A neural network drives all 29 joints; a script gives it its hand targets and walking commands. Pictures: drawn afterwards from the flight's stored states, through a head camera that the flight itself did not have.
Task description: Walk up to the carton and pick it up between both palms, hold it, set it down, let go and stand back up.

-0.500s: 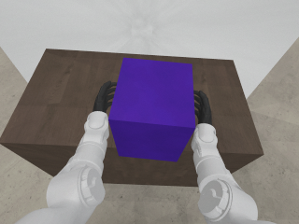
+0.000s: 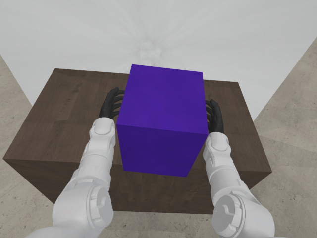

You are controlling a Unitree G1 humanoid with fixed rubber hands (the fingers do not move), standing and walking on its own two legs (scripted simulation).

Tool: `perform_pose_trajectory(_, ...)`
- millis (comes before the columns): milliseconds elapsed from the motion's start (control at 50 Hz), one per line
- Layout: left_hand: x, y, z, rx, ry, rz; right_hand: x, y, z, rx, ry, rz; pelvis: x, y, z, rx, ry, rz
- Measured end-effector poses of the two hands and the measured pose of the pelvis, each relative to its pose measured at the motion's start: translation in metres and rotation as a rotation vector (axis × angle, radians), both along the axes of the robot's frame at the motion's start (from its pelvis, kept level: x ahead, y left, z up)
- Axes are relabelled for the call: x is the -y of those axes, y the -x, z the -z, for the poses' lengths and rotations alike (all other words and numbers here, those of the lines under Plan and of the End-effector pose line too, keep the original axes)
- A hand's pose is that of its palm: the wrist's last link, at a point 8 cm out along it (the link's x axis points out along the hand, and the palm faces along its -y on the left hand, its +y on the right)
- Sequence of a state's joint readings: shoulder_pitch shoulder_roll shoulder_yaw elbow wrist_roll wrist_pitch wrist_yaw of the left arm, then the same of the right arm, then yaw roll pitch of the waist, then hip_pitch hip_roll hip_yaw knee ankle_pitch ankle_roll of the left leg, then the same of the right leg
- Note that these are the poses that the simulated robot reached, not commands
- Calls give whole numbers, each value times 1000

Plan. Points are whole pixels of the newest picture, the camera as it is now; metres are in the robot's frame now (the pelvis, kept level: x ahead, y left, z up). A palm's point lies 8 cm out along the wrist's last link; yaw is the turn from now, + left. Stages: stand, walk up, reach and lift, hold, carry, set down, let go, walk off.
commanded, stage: reach and lift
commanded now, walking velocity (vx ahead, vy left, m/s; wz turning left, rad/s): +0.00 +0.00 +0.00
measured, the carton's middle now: (160, 124) +0.42 +0.01 +0.01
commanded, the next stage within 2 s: none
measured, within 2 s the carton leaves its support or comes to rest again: neither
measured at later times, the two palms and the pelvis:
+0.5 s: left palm (104, 117) +0.37 +0.16 +0.09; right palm (218, 128) +0.37 -0.13 +0.08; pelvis +0.00 -0.01 +0.00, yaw +0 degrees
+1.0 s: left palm (99, 112) +0.35 +0.16 +0.14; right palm (225, 128) +0.34 -0.13 +0.12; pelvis -0.02 +0.00 +0.00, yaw +1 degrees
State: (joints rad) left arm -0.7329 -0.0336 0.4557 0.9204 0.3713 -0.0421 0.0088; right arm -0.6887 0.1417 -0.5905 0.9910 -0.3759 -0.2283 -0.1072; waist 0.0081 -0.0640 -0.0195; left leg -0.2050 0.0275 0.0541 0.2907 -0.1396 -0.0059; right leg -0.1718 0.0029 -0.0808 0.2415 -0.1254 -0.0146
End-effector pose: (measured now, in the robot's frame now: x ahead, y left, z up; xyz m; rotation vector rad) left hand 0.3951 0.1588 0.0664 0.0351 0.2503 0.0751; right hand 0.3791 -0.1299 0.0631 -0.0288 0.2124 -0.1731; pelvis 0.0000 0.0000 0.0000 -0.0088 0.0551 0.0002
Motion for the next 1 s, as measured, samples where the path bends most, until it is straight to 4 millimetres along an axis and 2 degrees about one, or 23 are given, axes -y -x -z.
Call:
perform_pose_trajectory(280, 7, 9, -19, 30, -20, -13, 7, 4, -12, 33, -19, -18, 4, -1, 0, 55, 3, 6)
perform_pose_trajectory(520, 0, 24, -25, 22, -20, -25, 0, 14, -23, 33, -19, -35, 7, 5, 0, 99, -1, -9)
perform_pose_trajectory(820, 0, 33, -69, 61, -68, -14, 0, 25, -57, 77, -20, -32, 1, 14, 0, 162, 0, -17)
perform_pose_trajectory(1000, 1, 49, -73, 44, -73, -20, 1, 38, -60, 82, -17, -39, -1, 18, 1, 203, 0, -23)
